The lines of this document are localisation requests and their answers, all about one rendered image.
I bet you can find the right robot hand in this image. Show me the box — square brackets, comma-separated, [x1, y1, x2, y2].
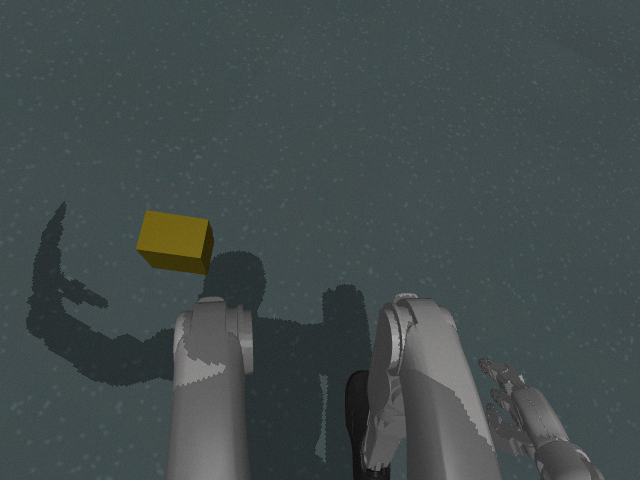
[478, 358, 570, 460]

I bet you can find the carton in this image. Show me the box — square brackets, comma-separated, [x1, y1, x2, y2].
[136, 210, 214, 275]

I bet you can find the right robot arm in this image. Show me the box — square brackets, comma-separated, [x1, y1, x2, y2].
[534, 441, 604, 480]

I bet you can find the right robot foot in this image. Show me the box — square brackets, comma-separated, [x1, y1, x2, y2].
[345, 370, 390, 480]

